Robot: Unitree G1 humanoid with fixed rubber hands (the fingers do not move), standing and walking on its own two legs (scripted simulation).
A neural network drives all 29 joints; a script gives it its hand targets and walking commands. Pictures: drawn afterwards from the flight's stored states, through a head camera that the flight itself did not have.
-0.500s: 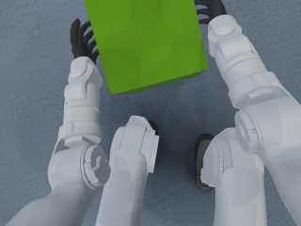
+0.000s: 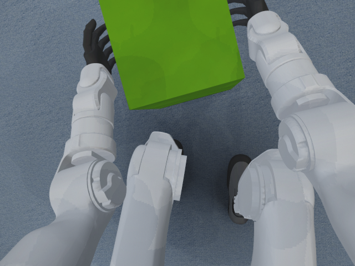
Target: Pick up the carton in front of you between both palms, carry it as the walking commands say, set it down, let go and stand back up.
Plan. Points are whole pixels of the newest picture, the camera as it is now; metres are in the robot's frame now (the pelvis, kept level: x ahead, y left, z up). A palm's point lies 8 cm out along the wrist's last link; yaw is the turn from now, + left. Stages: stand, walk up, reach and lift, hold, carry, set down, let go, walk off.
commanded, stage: set down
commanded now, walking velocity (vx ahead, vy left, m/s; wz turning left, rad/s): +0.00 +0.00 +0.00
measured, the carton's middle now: (179, 54) +0.49 +0.09 -0.25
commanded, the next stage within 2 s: let go in 1.68 s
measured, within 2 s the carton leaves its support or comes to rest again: neither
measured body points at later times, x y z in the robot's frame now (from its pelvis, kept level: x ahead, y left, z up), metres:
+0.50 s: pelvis -0.01 +0.00 +0.00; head +0.35 -0.02 +0.27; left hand +0.44 +0.25 -0.18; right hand +0.56 -0.08 -0.19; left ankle +0.13 +0.13 -0.34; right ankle +0.10 -0.09 -0.34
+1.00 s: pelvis +0.01 +0.02 +0.06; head +0.33 +0.03 +0.37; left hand +0.44 +0.28 -0.07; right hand +0.58 -0.08 -0.07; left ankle +0.13 +0.13 -0.34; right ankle +0.10 -0.09 -0.34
